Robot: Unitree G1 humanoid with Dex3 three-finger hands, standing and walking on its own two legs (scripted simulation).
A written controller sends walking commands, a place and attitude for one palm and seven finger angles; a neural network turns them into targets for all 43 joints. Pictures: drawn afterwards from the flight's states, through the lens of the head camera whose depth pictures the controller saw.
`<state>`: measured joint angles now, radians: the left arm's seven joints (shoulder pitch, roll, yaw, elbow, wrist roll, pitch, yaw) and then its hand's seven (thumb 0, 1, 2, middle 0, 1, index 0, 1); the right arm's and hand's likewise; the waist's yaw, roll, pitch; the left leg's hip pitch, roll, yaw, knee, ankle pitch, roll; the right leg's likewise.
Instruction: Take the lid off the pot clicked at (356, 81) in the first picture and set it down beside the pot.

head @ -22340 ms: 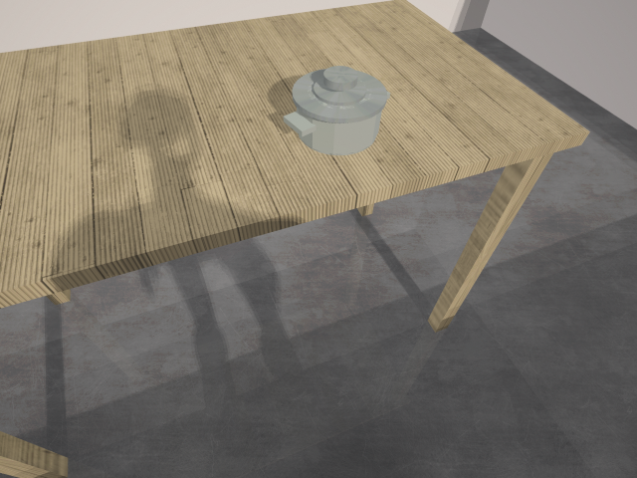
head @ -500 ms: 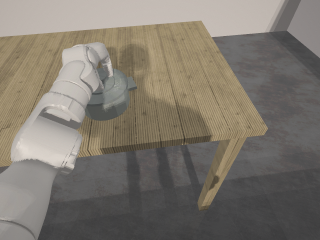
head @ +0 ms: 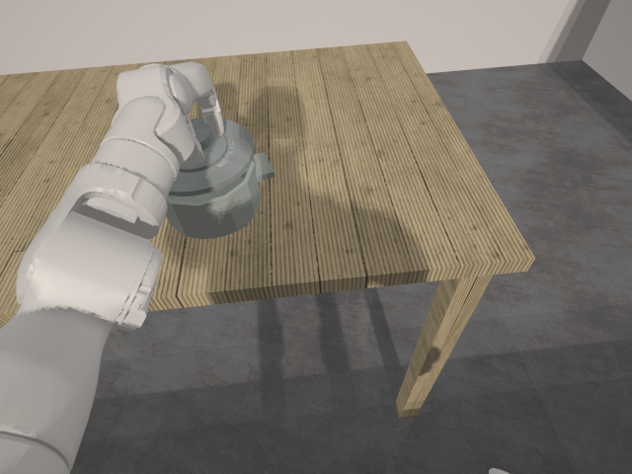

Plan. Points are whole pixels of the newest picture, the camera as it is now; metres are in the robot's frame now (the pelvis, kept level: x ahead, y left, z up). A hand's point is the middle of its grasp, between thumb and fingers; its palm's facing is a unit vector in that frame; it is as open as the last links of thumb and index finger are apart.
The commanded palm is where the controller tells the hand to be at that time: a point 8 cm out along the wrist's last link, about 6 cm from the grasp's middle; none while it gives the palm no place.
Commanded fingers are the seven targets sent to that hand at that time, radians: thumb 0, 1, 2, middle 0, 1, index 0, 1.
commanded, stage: lift the lid straight up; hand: left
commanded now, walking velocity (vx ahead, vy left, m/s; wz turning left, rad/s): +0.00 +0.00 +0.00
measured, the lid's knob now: (190, 137) +0.50 +0.14 +0.18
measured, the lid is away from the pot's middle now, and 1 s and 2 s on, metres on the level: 0.00 0.00 0.08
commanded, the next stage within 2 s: move the lid sideways beside the pot in 1.36 s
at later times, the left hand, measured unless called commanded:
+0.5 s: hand (169, 104) +0.48 +0.14 +0.25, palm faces -0.29 -0.14 -0.95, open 8.0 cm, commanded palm +0.47 +0.15 +0.32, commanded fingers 0.00 0.55 1.05 -0.70 -1.10 -0.83 -1.08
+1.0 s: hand (165, 67) +0.47 +0.13 +0.29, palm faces -0.22 -0.14 -0.96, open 8.0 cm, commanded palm +0.47 +0.14 +0.36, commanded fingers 0.00 0.55 1.05 -0.70 -1.10 -0.83 -1.08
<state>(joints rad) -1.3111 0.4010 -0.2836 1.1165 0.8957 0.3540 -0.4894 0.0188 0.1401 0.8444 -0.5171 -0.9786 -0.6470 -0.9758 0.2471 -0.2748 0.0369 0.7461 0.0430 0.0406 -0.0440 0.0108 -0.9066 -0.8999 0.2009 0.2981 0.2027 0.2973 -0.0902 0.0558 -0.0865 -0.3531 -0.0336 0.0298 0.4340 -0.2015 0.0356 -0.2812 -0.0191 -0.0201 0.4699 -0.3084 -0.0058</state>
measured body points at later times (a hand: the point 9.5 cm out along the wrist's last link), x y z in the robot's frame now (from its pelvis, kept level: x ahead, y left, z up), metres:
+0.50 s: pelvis +0.00 +0.00 +0.00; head +0.01 -0.03 +0.45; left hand +0.49 +0.15 +0.30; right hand +0.08 -0.27 -0.13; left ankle +0.01 +0.10 -0.74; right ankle -0.05 -0.11 -0.74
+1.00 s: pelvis -0.01 +0.00 +0.00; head +0.01 -0.02 +0.45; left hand +0.48 +0.14 +0.34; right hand +0.08 -0.25 -0.13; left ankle +0.00 +0.10 -0.74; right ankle -0.05 -0.11 -0.74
